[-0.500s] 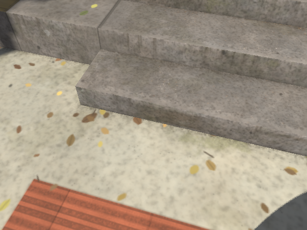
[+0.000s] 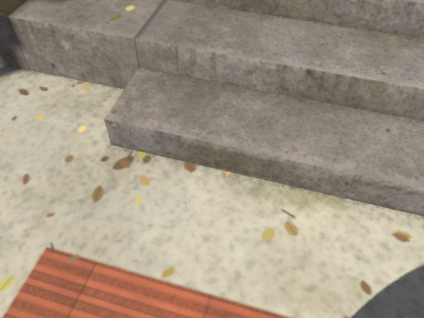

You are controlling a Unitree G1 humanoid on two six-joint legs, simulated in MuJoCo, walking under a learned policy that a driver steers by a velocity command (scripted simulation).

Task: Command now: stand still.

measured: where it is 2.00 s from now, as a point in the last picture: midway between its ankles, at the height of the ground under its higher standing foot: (221, 119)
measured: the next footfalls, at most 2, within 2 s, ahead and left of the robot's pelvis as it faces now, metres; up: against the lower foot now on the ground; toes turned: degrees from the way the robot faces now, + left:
left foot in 0.96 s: +0.51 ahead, +0.07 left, +0.00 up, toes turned +4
right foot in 1.44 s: +0.92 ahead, -0.07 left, +0.00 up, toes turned -5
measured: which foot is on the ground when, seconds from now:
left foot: down 0.00-0.54, up 0.56-0.94, down 0.96-1.00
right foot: down 0.00-0.98, up 1.00-1.00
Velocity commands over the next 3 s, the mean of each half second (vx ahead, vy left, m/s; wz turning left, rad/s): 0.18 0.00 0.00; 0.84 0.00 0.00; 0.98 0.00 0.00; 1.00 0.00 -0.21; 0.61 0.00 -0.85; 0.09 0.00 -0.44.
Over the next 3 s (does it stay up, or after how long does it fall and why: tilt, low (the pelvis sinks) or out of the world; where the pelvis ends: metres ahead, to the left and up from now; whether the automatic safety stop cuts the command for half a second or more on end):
stays up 1.73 -0.06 0.39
